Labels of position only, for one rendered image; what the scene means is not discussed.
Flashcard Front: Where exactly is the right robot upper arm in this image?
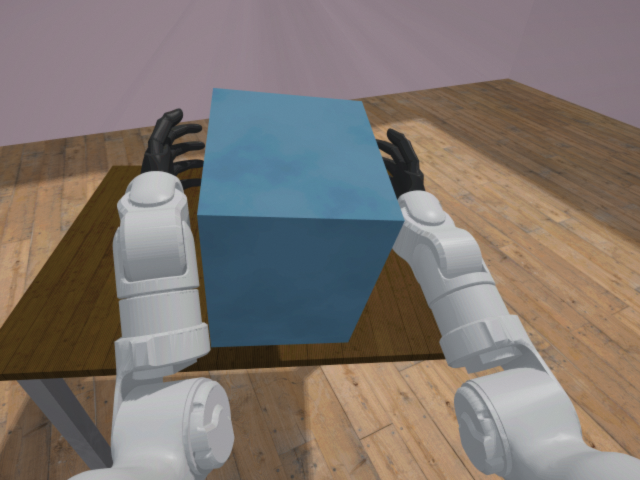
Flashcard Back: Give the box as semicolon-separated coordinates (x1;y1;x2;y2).
454;364;640;480

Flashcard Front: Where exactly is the robot right hand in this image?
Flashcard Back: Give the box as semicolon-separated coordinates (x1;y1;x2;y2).
376;128;425;200

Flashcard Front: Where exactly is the robot left hand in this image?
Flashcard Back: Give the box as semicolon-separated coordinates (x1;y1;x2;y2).
140;108;205;190

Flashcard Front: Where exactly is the robot left forearm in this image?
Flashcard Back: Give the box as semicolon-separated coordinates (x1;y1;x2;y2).
111;171;211;460

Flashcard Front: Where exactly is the table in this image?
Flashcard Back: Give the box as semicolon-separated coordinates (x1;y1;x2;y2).
0;166;445;470

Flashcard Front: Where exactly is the carton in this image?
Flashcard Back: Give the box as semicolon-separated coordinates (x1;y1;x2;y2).
197;88;405;347

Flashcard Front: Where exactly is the robot right forearm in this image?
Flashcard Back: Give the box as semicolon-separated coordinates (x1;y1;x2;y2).
392;190;582;436

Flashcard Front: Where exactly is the left robot upper arm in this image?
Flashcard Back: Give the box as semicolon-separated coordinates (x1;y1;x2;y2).
68;377;234;480

